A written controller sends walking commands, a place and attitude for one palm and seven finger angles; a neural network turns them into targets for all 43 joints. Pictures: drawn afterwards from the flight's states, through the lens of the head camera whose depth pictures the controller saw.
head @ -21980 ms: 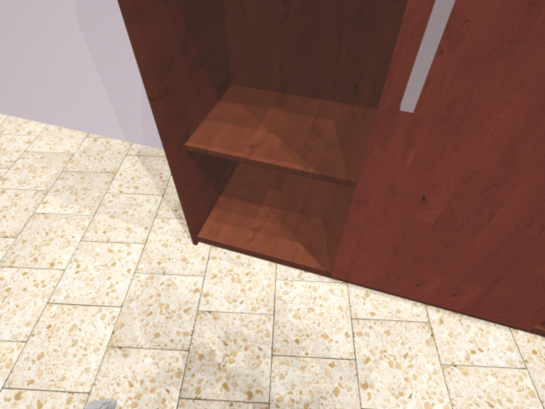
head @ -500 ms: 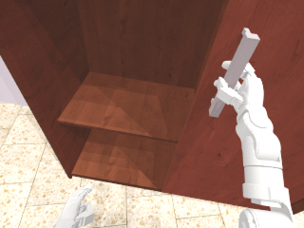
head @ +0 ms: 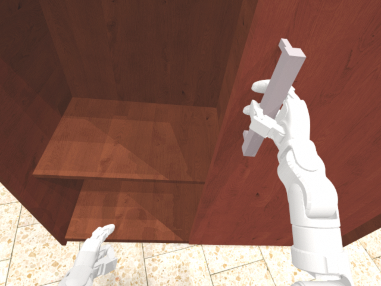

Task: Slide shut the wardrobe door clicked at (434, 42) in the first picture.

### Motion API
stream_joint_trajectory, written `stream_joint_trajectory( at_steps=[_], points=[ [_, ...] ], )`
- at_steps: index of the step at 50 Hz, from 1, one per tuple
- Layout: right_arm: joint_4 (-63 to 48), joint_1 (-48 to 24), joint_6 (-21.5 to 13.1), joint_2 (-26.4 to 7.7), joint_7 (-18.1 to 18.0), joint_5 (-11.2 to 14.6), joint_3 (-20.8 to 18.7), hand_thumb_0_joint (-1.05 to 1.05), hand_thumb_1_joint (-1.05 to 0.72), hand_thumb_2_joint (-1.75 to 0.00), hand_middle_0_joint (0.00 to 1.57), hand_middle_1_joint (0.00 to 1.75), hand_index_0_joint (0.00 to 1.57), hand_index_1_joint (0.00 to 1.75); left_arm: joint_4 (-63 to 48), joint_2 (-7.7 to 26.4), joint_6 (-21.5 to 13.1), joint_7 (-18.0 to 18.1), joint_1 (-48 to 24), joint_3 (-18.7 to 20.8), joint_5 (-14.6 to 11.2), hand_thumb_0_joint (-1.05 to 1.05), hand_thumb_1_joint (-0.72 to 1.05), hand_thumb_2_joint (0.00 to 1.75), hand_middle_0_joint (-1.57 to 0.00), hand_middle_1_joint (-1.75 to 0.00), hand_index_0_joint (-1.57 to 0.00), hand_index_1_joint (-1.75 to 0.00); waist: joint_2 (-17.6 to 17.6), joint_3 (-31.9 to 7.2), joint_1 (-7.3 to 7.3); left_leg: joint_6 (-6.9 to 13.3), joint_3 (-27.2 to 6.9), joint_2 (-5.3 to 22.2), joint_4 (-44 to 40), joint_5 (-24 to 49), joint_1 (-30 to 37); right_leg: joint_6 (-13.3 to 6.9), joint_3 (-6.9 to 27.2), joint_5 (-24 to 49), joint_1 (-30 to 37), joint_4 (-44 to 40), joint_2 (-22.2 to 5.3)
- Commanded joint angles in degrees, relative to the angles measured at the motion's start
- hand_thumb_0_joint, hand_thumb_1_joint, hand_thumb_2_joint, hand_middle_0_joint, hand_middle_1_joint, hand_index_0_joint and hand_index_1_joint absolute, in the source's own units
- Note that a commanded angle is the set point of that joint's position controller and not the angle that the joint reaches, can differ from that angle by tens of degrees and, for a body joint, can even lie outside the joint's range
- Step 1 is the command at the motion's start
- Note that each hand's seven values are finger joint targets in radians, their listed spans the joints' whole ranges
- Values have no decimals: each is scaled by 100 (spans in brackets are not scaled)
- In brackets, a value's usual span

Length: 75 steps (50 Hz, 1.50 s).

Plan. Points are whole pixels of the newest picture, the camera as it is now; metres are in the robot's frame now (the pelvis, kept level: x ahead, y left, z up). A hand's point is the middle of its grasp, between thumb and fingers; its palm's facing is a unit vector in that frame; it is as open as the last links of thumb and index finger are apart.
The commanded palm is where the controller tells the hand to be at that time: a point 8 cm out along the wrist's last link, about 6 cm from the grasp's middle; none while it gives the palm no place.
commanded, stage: step sideways, sliding the door along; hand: right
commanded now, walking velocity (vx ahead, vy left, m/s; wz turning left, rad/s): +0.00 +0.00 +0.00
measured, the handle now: (264, 104) +0.41 -0.12 +0.20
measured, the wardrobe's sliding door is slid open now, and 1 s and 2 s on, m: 0.61 0.50 0.19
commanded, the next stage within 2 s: none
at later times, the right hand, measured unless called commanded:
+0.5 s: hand (243, 122) +0.37 -0.08 +0.19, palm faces +0.17 +0.98 -0.06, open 6.3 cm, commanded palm +0.35 -0.06 +0.19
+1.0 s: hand (198, 120) +0.37 +0.01 +0.19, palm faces +0.23 +0.97 -0.10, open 6.6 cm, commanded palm +0.35 +0.03 +0.19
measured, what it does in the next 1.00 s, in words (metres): steps to the left: left foot, then right foot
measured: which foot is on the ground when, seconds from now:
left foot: down 0.00-0.12, up 0.14-0.26, down 0.28-0.52, up 0.54-0.86, down 0.88-1.00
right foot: down 0.00-0.34, up 0.36-0.50, down 0.52-1.00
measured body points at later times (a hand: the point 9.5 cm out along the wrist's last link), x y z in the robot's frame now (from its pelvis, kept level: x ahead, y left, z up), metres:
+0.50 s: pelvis +0.01 +0.06 -0.02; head +0.13 +0.06 +0.41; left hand +0.24 +0.22 -0.15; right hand +0.36 -0.13 +0.19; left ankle +0.06 +0.10 -0.75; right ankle -0.01 -0.07 -0.73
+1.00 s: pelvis +0.00 +0.17 -0.03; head +0.09 +0.17 +0.41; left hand +0.25 +0.33 -0.13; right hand +0.35 -0.04 +0.19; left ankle +0.06 +0.31 -0.75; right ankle +0.00 -0.02 -0.74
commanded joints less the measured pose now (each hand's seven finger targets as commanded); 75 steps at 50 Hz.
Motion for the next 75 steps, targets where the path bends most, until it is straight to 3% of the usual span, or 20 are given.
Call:
stream_joint_trajectory(
  at_steps=[1,3,6,10,14,16,23,26,28,35,42,46,49,51,53,57,61,65,68,75],
  points=[
    [-1333,-3309,-728,73,137,-66,897,0,-90,-90,45,140,45,140,-826,269,-308,-54,-649,118,-3,0,90,90,-20,-30,-20,-30,365,-1629,518,-65,-174,65,168,4458,46,-92,-13,3956,1219,206,0],
    [-2392,-3859,-1897,-991,172,-341,788,0,-90,-90,45,140,45,140,-1059,507,-238,-37,-483,177,116,0,90,90,-20,-30,-20,-30,131,-1079,518,-374,-321,104,502,4386,-553,-382,61,4317,1289,333,-375],
    [-1608,-2750,-2607,165,263,-378,1551,0,-90,-90,45,140,45,140,-1118,303,-80,-163,-167,353,266,0,90,90,-20,-30,-20,-30,-871,-1247,649,-343,-220,-466,2596,-127,-3014,-714,861,6638,3609,-47,-1274],
    [-1596,-3006,-3019,-28,216,-572,1428,0,-90,-90,45,140,45,140,-1309,193,-83,-245,-397,357,268,0,90,90,-20,-30,-20,-30,-612,-822,595,-49,-431,-108,2054,-611,-3203,-638,630,5132,3460,210,-1618],
    [-2067,-3476,-3437,-102,391,-664,1592,0,-90,-90,45,140,45,140,-1401,23,-248,-107,-637,298,148,0,90,90,-20,-30,-20,-30,-289,-1078,577,-4,-160,-51,-146,2638,256,-149,-451,4365,1390,1739,-1008],
    [-2216,-3445,-3642,-232,458,-716,1439,0,-90,-90,45,140,45,140,-1384,-46,-359,-93,-746,547,17,0,90,90,-20,-30,-20,-30,2567,-1583,419,720,-2164,1274,445,8211,2457,126,-140,-1062,-1209,4571,329],
    [-2547,-3011,-4184,528,283,-780,2264,0,-90,-90,45,140,45,140,-1050,-40,-597,-242,-819,483,26,0,90,90,-20,-30,-20,-30,776,-1808,525,539,-1248,1133,568,5627,1326,65,-281,-34,-70,498,-231],
    [-2580,-2977,-4152,481,253,-662,2447,0,-90,-90,45,140,45,140,-1223,410,-495,-362,-629,722,-50,0,90,90,-20,-30,-20,-30,-579,-2183,616,-122,-732,356,2709,486,-1453,-992,1636,4878,2519,-190,-2646],
    [-2420,-3236,-4112,356,271,-872,2108,0,-90,-90,45,140,45,140,-1349,265,-391,-515,-691,658,122,0,90,90,-20,-30,-20,-30,-238,-1667,662,-90,-1278,38,4913,-1368,-2473,-1468,1739,5347,2219,-19,-3110],
    [-1924,-3251,-3694,435,311,-955,2207,0,-90,-90,45,140,45,140,-1430,294,-86,-424,-837,608,91,0,90,90,-20,-30,-20,-30,-1056,-1125,613,-286,-275,220,3013,-588,-1935,-580,-148,4361,1710,329,-2314],
    [-1675,-3092,-3801,142,363,-887,1980,0,-90,-90,45,140,45,140,-1422,277,-316,-303,-761,487,-71,0,90,90,-20,-30,-20,-30,-1241,-1100,713,-263,66,-16,441,880,-657,-186,-322,4175,1450,1122,-1956],
    [-1990,-2871,-3793,-590,257,-941,1435,0,-90,-90,45,140,45,140,-1292,127,-337,-81,-825,513,-130,0,90,90,-20,-30,-20,-30,2468,-1598,632,532,-1271,1181,348,6557,1287,316,-313,-803,-730,2645,-494],
    [-2516,-2804,-3818,-54,186,-762,1839,0,-90,-90,45,140,45,140,-1094,4,-508,-53,-871,428,-44,0,90,90,-20,-30,-20,-30,1293,-1637,719,316,-857,989,941,5342,716,139,-365,-289,-166,517,-674],
    [-2676,-2877,-3878,57,220,-629,1948,0,-90,-90,45,140,45,140,-1278,509,-432,-150,-902,667,57,0,90,90,-20,-30,-20,-30,-989,-1757,642,-273,-259,169,2358,1121,-1145,-496,861,4293,1659,-297,-2369],
    [-2240,-3175,-3919,251,304,-704,2019,0,-90,-90,45,140,45,140,-1399,330,-372,-401,-907,673,45,0,90,90,-20,-30,-20,-30,-1504,-1503,564,-153,-625,153,2938,-1387,-1414,-908,757,4463,1221,-19,-2728],
    [-1517,-3223,-3846,116,311,-783,1904,0,-90,-90,45,140,45,140,-1368,347,-299,-447,-851,604,-117,0,90,90,-20,-30,-20,-30,-930,-1298,559,-87,-392,99,867,507,-202,-244,-107,3124,722,968,-2094],
    [-1635,-3111,-3689,-251,216,-759,1764,0,-90,-90,45,140,45,140,-1254,124,-267,-187,-850,575,-214,0,90,90,-20,-30,-20,-30,2109,-1229,548,596,-2188,1231,-318,3733,482,232,-242,-1654,-880,2599,-305],
    [-1872,-3128,-3796,-106,94,-701,1767,0,-90,-90,45,140,45,140,-908,131,-359,-126,-733,579,-6,0,90,90,-20,-30,-20,-30,1170,-1628,765,370,-1165,791,1058,4440,476,126,-430,324,320,-195,-722],
    [-1642,-3143,-3871,-178,248,-673,1657,0,-90,-90,45,140,45,140,-1173,309,-205,-342,-826,687,142,0,90,90,-20,-30,-20,-30,-1253,-1544,558,-179,-812,-9,3450,-1193,-1736,-1144,1450,4214,1445,-501,-3069],
    [-949,-3378,-3838,-570,219,-741,1182,0,-90,-90,45,140,45,140,-1104,318,-119,-324,-742,560,-47,0,90,90,-20,-30,-20,-30,-785,-1223,541,-138,-199,-17,468,606,-212,-258,-184,3617,943,761,-2307]
  ],
)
